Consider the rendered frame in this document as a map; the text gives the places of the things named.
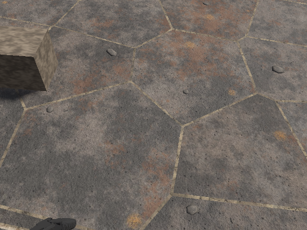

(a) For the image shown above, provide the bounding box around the left robot hand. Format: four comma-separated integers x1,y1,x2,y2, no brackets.
30,218,77,230

